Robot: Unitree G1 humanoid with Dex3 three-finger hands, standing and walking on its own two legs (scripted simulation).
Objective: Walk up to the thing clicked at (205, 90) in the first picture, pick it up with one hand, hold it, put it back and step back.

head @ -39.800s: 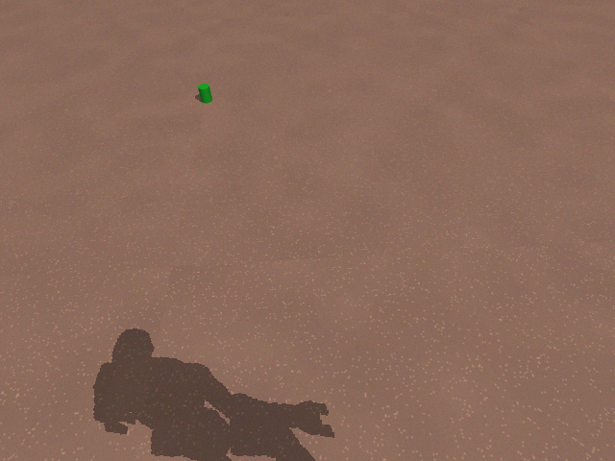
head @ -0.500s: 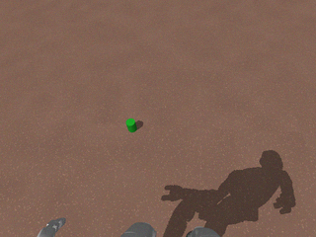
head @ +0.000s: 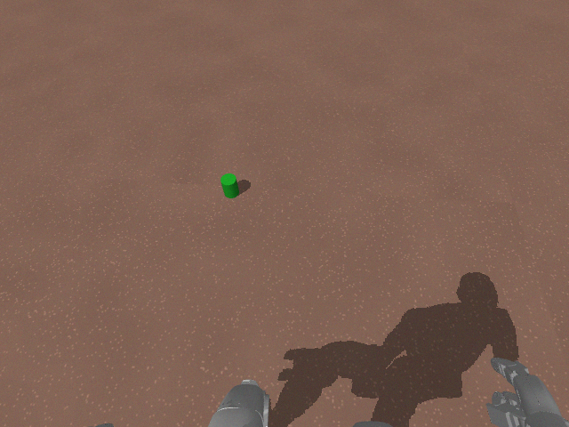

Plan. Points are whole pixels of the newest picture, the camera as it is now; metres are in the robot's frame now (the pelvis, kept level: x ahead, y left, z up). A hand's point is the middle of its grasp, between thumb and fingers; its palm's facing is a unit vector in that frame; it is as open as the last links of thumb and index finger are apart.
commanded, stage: step back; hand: left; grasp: from above
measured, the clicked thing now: (230, 186) +1.05 +0.31 -0.70
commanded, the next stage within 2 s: stand in 1.10 s
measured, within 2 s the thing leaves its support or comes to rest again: neither
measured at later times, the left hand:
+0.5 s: hand out of the picture +0.01 +0.29 -0.13, palm faces +0.02 -0.92 -0.39, open 7.4 cm
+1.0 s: hand out of the picture +0.07 +0.29 -0.15, palm faces +0.08 -0.93 -0.36, open 7.4 cm
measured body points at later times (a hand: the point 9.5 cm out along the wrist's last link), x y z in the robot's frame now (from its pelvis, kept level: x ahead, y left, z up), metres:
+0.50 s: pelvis -0.04 +0.00 +0.02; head -0.03 +0.01 +0.47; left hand +0.01 +0.34 -0.10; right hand +0.00 -0.30 -0.10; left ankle -0.05 +0.14 -0.72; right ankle -0.01 -0.11 -0.70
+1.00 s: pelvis +0.01 +0.02 +0.01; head +0.05 +0.03 +0.46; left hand +0.07 +0.33 -0.12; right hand +0.13 -0.27 -0.11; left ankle +0.07 +0.15 -0.72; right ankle +0.00 -0.11 -0.70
